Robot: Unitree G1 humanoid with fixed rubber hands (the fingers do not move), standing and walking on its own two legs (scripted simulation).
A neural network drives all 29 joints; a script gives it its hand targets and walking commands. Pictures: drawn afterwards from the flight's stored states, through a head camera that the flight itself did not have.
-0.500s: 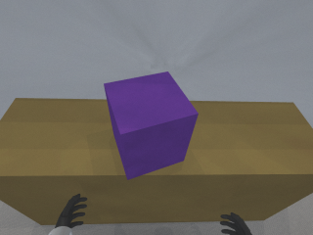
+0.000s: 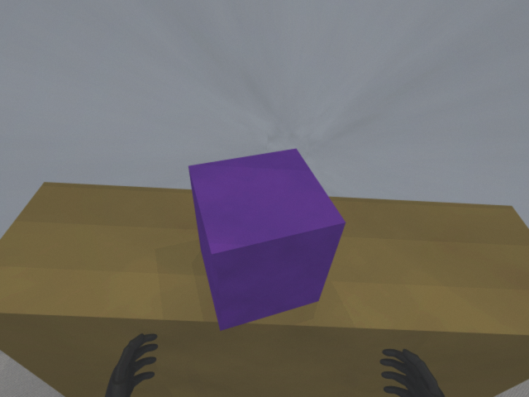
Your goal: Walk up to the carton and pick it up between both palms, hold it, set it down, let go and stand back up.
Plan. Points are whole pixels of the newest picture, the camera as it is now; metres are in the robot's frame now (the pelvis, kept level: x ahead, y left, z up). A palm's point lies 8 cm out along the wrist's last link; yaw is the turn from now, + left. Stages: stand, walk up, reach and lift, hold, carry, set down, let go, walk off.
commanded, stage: reach and lift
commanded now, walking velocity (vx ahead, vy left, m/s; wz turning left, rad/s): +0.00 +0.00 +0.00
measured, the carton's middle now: (258, 238) +0.42 +0.04 -0.02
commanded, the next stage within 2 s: none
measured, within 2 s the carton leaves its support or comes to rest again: neither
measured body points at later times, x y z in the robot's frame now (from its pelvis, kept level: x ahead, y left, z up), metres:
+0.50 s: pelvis -0.01 -0.01 -0.01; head -0.01 -0.01 +0.44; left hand +0.20 +0.18 -0.04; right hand +0.22 -0.26 -0.04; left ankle -0.01 +0.16 -0.74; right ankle -0.04 -0.10 -0.74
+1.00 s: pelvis -0.03 -0.01 +0.00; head -0.01 +0.00 +0.45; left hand +0.25 +0.19 +0.01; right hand +0.29 -0.23 +0.00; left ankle -0.01 +0.16 -0.74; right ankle -0.04 -0.10 -0.74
